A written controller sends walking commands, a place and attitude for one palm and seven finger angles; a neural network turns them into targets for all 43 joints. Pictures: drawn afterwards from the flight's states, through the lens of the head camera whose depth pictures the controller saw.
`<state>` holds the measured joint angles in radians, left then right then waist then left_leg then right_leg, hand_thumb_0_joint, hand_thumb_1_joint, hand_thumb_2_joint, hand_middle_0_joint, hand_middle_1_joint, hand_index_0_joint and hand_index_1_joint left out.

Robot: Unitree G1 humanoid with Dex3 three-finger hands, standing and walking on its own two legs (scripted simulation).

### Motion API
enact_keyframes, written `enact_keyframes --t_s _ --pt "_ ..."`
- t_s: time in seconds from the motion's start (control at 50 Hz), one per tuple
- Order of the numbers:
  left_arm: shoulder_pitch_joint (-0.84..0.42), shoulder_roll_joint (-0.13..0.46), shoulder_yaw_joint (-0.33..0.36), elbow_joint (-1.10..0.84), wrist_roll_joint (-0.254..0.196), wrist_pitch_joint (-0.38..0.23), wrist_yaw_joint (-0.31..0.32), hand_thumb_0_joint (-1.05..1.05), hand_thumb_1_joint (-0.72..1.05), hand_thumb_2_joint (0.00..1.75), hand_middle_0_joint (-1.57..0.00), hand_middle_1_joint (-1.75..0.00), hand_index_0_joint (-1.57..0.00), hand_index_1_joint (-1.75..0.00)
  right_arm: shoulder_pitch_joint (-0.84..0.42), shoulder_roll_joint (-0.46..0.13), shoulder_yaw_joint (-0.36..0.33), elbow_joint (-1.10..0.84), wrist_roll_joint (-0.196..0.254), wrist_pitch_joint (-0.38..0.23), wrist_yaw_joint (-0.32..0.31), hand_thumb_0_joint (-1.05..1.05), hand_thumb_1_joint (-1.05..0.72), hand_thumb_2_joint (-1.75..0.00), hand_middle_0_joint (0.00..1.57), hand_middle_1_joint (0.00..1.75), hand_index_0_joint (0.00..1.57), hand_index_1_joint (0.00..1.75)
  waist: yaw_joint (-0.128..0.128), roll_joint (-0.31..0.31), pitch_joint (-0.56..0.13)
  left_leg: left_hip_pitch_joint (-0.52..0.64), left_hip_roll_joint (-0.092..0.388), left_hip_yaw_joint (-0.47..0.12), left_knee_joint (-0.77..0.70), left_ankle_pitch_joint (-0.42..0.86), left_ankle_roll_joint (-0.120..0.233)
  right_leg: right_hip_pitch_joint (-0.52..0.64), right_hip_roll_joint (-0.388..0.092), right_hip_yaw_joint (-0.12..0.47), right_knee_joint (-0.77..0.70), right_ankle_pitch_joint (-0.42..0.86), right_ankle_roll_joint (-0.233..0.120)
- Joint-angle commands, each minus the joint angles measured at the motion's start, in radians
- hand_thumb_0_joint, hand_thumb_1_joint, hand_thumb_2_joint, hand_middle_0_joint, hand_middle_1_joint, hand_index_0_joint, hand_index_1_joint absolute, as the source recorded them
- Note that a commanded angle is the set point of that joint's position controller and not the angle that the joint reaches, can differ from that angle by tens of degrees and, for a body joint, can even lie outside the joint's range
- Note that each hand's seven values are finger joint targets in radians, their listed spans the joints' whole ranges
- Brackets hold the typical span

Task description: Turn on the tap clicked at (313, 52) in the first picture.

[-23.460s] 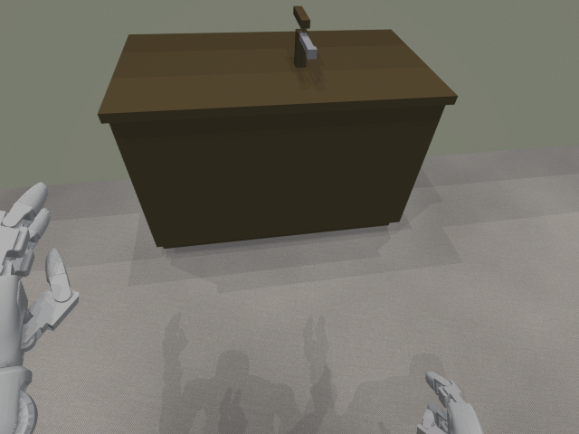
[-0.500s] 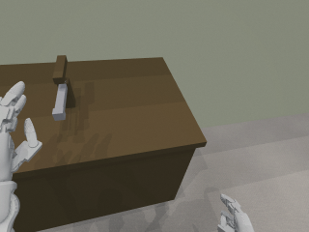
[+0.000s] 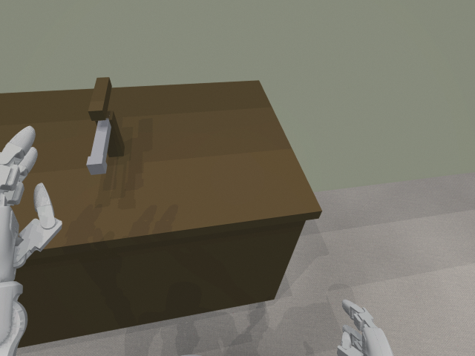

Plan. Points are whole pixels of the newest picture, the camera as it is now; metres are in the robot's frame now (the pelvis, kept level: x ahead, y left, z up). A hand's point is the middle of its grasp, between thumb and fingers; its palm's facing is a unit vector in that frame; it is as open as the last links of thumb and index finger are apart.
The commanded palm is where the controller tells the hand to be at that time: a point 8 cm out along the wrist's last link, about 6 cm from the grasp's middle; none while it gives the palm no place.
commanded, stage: come to a stop and stand still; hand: left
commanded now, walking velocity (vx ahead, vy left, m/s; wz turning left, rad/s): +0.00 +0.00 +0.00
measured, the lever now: (97, 165) +0.42 +0.32 +0.06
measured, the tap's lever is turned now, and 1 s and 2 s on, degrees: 0 0 0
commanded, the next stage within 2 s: look again from close up in 0.22 s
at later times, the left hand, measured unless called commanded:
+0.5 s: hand (68, 229) +0.21 +0.23 +0.17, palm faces +0.42 -0.83 -0.36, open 7.4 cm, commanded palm +0.16 +0.27 +0.18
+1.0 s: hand (86, 211) +0.24 +0.23 +0.17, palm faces +0.38 -0.85 -0.38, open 7.4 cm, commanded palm +0.18 +0.26 +0.18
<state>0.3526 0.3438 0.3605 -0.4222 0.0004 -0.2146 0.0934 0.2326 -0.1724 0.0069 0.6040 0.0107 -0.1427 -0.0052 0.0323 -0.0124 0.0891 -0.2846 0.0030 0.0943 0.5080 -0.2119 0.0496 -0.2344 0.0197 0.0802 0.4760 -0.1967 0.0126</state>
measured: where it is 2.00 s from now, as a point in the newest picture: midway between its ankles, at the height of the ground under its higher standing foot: outside the picture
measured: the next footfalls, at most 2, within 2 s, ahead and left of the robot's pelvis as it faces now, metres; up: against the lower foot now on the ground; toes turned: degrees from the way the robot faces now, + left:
right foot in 1.12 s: +0.06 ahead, -0.11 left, +0.00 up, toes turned -9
left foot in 1.40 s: +0.16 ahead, +0.11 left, +0.00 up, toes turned -10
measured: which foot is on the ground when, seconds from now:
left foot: down 0.00-1.00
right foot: down 0.00-0.88, up 0.90-1.00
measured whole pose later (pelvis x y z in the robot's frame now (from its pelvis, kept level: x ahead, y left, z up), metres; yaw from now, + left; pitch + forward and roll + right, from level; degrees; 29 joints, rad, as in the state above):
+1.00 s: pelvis +0.00 -0.01 -0.01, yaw -4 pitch -4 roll +0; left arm 0.35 0.37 0.39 -0.45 -0.02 -0.18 0.11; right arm 0.20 -0.17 -0.01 0.63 0.00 -0.12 -0.01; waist 0.02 -0.03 0.08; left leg -0.36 0.01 0.10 0.61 -0.18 0.06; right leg -0.48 0.06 0.04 1.10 -0.38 -0.02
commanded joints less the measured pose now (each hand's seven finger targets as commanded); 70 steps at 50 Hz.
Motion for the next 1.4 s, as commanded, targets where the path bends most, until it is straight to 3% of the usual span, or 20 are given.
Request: enact_keyframes --t_s 0.0,0.22,0.42,0.56,0.64,0.76,0.82,0.86,0.88,0.94,1.04,1.08,1.1,1.12,1.14,1.2,1.3,1.34,1.36,1.38 --pt "-0.096 0.154 0.083 -0.199 -0.012 -0.055 0.014 0.00 0.90 0.90 -0.20 -0.30 -0.20 -0.30 -0.098 -0.135 -0.051 -0.156 -0.002 -0.060 -0.012 0.00 -0.90 -0.90 0.20 0.30 0.20 0.30 -0.010 -0.003 -0.081 0.043 0.046 -0.077 -0.109 -0.332 -0.032 -0.109 -0.034 0.101 -0.195 -0.301 -0.055" --pt "-0.057 0.188 0.128 -0.237 -0.014 -0.049 0.024 0.00 0.90 0.90 -0.20 -0.30 -0.20 -0.30 -0.111 -0.129 -0.054 -0.163 0.006 -0.050 -0.020 0.00 -0.90 -0.90 0.20 0.30 0.20 0.30 0.003 0.098 -0.141 -0.030 0.115 -0.120 -0.211 -0.396 -0.008 0.037 0.008 -0.006 -0.031 -0.167 -0.029" --pt "-0.083 0.178 0.105 -0.233 -0.019 -0.043 0.024 0.00 0.90 0.90 -0.20 -0.30 -0.20 -0.30 -0.104 -0.132 -0.051 -0.145 0.000 -0.044 -0.026 0.00 -0.90 -0.90 0.20 0.30 0.20 0.30 -0.015 0.022 -0.097 0.089 0.046 -0.083 -0.075 -0.295 -0.027 -0.164 -0.039 0.112 -0.177 -0.326 -0.060" --pt "-0.067 0.174 0.115 -0.276 -0.015 -0.046 0.030 0.00 0.90 0.90 -0.20 -0.30 -0.20 -0.30 -0.110 -0.139 -0.057 -0.155 0.004 -0.036 -0.027 0.00 -0.90 -0.90 0.20 0.30 0.20 0.30 -0.006 0.167 -0.156 -0.038 0.154 -0.194 -0.258 -0.449 0.007 0.031 0.023 -0.036 0.080 -0.184 -0.023" --pt "-0.012 0.166 0.118 -0.231 -0.014 -0.035 0.026 0.00 0.90 0.90 -0.20 -0.30 -0.20 -0.30 -0.098 -0.132 -0.058 -0.158 0.005 -0.027 -0.016 0.00 -0.90 -0.90 0.20 0.30 0.20 0.30 -0.009 0.113 -0.134 -0.148 0.149 -0.137 -0.213 -0.478 0.004 0.102 0.013 -0.071 0.059 -0.176 -0.030" --pt "-0.071 0.170 0.087 -0.238 -0.025 -0.026 0.027 0.00 0.90 0.90 -0.20 -0.30 -0.20 -0.30 -0.092 -0.128 -0.046 -0.123 -0.008 -0.019 -0.021 0.00 -0.90 -0.90 0.20 0.30 0.20 0.30 -0.033 -0.125 -0.072 0.150 -0.015 -0.052 0.263 -0.224 -0.039 -0.395 -0.164 0.266 -0.271 -0.534 -0.159" --pt "-0.128 0.185 0.086 -0.261 -0.026 -0.024 0.030 0.00 0.90 0.90 -0.20 -0.30 -0.20 -0.30 -0.083 -0.144 -0.047 -0.102 -0.008 -0.014 -0.029 0.00 -0.90 -0.90 0.20 0.30 0.20 0.30 -0.049 -0.037 -0.122 0.265 0.008 -0.098 0.126 -0.255 -0.015 -0.450 -0.103 0.179 -0.086 -0.520 -0.134" --pt "-0.154 0.168 0.085 -0.286 -0.029 -0.032 0.034 0.00 0.90 0.90 -0.20 -0.30 -0.20 -0.30 -0.102 -0.169 -0.051 -0.114 -0.008 -0.012 -0.036 0.00 -0.90 -0.90 0.20 0.30 0.20 0.30 -0.052 0.265 -0.123 0.136 0.213 -0.404 -0.244 -0.597 0.065 -0.369 0.075 -0.039 0.364 -0.379 -0.041" --pt "-0.173 0.200 0.114 -0.309 -0.021 -0.037 0.039 0.00 0.90 0.90 -0.20 -0.30 -0.20 -0.30 -0.105 -0.151 -0.057 -0.129 -0.007 -0.023 -0.035 0.00 -0.90 -0.90 0.20 0.30 0.20 0.30 -0.058 0.307 -0.102 -0.001 0.312 -0.501 -0.345 -0.656 0.120 -0.309 0.076 -0.060 0.634 -0.289 -0.020" --pt "-0.072 0.196 0.131 -0.252 -0.014 -0.045 0.032 0.00 0.90 0.90 -0.20 -0.30 -0.20 -0.30 -0.098 -0.154 -0.071 -0.115 -0.009 -0.039 -0.011 0.00 -0.90 -0.90 0.20 0.30 0.20 0.30 -0.037 0.128 -0.107 -0.033 0.281 -0.345 -0.286 -0.469 0.118 -0.346 0.013 -0.030 0.740 -0.172 -0.031" --pt "0.011 0.190 0.137 -0.257 -0.016 -0.042 0.041 0.00 0.90 0.90 -0.20 -0.30 -0.20 -0.30 -0.099 -0.139 -0.051 -0.151 -0.012 -0.010 -0.015 0.00 -0.90 -0.90 0.20 0.30 0.20 0.30 -0.013 0.236 -0.177 -0.198 0.222 -0.185 -0.215 -0.478 0.051 0.086 0.003 -0.175 0.150 -0.237 -0.069" --pt "0.015 0.198 0.141 -0.209 -0.011 -0.037 0.040 0.00 0.90 0.90 -0.20 -0.30 -0.20 -0.30 -0.086 -0.134 -0.058 -0.144 -0.010 0.014 -0.019 0.00 -0.90 -0.90 0.20 0.30 0.20 0.30 0.001 0.002 -0.182 -0.318 0.107 -0.073 0.119 -0.437 0.002 0.263 -0.064 -0.061 -0.097 -0.215 -0.105" --pt "0.003 0.215 0.153 -0.195 -0.015 -0.037 0.038 0.00 0.90 0.90 -0.20 -0.30 -0.20 -0.30 -0.080 -0.125 -0.060 -0.148 -0.004 0.025 -0.015 0.00 -0.90 -0.90 0.20 0.30 0.20 0.30 -0.004 -0.203 -0.153 -0.377 0.008 -0.001 0.469 -0.313 -0.019 0.208 -0.215 0.186 -0.218 -0.200 -0.177" --pt "-0.027 0.210 0.142 -0.202 -0.022 -0.044 0.038 0.00 0.90 0.90 -0.20 -0.30 -0.20 -0.30 -0.087 -0.132 -0.051 -0.168 0.002 0.012 -0.007 0.00 -0.90 -0.90 0.20 0.30 0.20 0.30 -0.023 -0.234 -0.154 -0.459 -0.025 -0.063 0.671 -0.256 -0.039 0.181 -0.354 0.406 -0.263 -0.137 -0.241" --pt "-0.034 0.183 0.112 -0.200 -0.038 -0.047 0.033 0.00 0.90 0.90 -0.20 -0.30 -0.20 -0.30 -0.076 -0.161 -0.081 -0.161 0.020 -0.004 -0.005 0.00 -0.90 -0.90 0.20 0.30 0.20 0.30 -0.041 -0.251 -0.091 -0.497 0.001 -0.138 0.725 -0.169 -0.051 0.133 -0.383 0.490 -0.265 -0.065 -0.262" --pt "0.056 0.213 0.146 -0.216 -0.033 -0.082 0.049 0.00 0.90 0.90 -0.20 -0.30 -0.20 -0.30 -0.068 -0.136 -0.059 -0.118 0.014 0.006 -0.006 0.00 -0.90 -0.90 0.20 0.30 0.20 0.30 -0.040 -0.001 -0.102 -0.450 0.069 -0.146 0.608 -0.098 -0.052 0.132 -0.336 0.237 -0.153 0.149 -0.249" --pt "0.035 0.217 0.147 -0.260 -0.035 -0.107 0.061 0.00 0.90 0.90 -0.20 -0.30 -0.20 -0.30 -0.103 -0.107 -0.057 -0.139 -0.005 -0.041 -0.021 0.00 -0.90 -0.90 0.20 0.30 0.20 0.30 -0.012 -0.087 -0.172 0.035 -0.025 0.031 0.024 0.014 -0.015 0.040 -0.221 0.028 -0.057 0.209 -0.146" --pt "0.051 0.204 0.141 -0.288 -0.042 -0.105 0.058 0.00 0.90 0.90 -0.20 -0.30 -0.20 -0.30 -0.098 -0.128 -0.072 -0.144 -0.003 -0.050 -0.030 0.00 -0.90 -0.90 0.20 0.30 0.20 0.30 -0.024 0.007 -0.209 0.230 0.032 -0.040 -0.084 0.152 0.015 -0.007 -0.157 -0.013 0.127 0.277 -0.083" --pt "0.038 0.217 0.148 -0.324 -0.045 -0.102 0.060 0.00 0.90 0.90 -0.20 -0.30 -0.20 -0.30 -0.097 -0.156 -0.084 -0.153 0.004 -0.045 -0.033 0.00 -0.90 -0.90 0.20 0.30 0.20 0.30 -0.023 0.092 -0.244 0.322 0.146 -0.185 -0.072 0.333 0.067 -0.098 -0.098 -0.045 0.241 0.202 -0.041" --pt "0.020 0.222 0.147 -0.316 -0.041 -0.095 0.056 0.00 0.90 0.90 -0.20 -0.30 -0.20 -0.30 -0.089 -0.169 -0.085 -0.159 0.009 -0.037 -0.030 0.00 -0.90 -0.90 0.20 0.30 0.20 0.30 -0.021 0.155 -0.234 0.321 0.229 -0.286 -0.083 0.437 0.101 -0.187 -0.057 -0.068 0.322 -0.095 -0.019"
